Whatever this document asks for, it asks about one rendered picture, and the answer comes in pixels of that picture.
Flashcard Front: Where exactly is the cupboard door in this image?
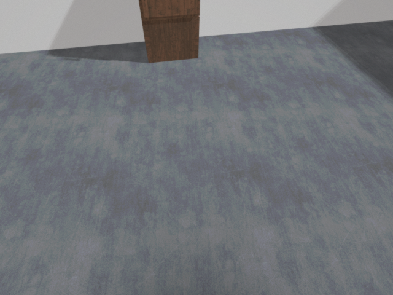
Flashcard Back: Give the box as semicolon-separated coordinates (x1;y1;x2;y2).
142;0;198;18

